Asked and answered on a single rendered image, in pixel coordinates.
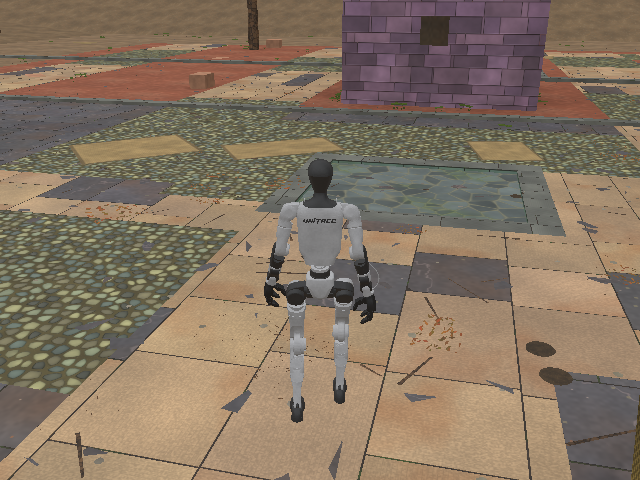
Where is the right robot thigh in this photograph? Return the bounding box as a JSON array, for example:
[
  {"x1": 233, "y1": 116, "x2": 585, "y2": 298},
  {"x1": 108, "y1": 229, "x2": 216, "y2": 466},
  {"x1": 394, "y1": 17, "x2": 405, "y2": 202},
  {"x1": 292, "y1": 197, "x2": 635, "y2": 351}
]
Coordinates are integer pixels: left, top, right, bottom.
[{"x1": 332, "y1": 278, "x2": 354, "y2": 342}]

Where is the left robot forearm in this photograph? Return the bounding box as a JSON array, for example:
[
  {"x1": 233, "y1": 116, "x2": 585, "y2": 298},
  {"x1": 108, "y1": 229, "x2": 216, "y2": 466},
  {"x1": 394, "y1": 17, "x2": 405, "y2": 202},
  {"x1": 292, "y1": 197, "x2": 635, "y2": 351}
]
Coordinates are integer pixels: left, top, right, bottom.
[{"x1": 266, "y1": 242, "x2": 285, "y2": 286}]

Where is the left robot hand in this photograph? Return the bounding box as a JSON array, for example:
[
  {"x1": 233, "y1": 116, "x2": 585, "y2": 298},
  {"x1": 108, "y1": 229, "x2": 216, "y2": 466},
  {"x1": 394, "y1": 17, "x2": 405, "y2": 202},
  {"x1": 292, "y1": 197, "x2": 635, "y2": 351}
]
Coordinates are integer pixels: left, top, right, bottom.
[{"x1": 264, "y1": 282, "x2": 286, "y2": 307}]

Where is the left robot upper arm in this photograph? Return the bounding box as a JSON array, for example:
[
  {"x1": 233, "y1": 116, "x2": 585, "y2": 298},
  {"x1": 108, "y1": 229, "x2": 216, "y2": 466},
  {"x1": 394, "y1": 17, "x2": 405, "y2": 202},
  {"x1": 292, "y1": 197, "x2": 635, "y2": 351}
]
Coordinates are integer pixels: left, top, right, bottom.
[{"x1": 274, "y1": 202, "x2": 299, "y2": 257}]

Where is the right robot foot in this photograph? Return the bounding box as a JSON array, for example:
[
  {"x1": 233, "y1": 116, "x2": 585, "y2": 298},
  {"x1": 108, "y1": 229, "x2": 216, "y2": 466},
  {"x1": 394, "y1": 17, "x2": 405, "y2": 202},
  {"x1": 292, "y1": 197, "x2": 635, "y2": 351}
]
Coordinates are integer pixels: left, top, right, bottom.
[{"x1": 333, "y1": 377, "x2": 347, "y2": 404}]

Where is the right robot forearm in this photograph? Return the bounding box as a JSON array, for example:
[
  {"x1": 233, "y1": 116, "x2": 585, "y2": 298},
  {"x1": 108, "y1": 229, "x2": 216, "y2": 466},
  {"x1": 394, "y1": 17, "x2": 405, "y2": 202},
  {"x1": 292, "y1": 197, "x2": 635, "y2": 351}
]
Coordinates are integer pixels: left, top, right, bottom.
[{"x1": 354, "y1": 245, "x2": 374, "y2": 297}]

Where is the right robot upper arm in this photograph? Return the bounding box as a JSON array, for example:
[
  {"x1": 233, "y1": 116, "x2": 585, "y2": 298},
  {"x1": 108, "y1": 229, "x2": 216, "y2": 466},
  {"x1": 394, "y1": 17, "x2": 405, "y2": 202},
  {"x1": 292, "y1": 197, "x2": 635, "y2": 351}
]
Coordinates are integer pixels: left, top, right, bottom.
[{"x1": 341, "y1": 203, "x2": 365, "y2": 260}]

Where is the right robot hand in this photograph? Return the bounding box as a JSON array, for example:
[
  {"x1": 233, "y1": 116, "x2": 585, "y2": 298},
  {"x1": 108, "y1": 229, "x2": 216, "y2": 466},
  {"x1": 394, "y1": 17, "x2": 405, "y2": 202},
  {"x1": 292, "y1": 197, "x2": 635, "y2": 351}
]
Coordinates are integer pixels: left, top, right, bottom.
[{"x1": 353, "y1": 294, "x2": 376, "y2": 324}]

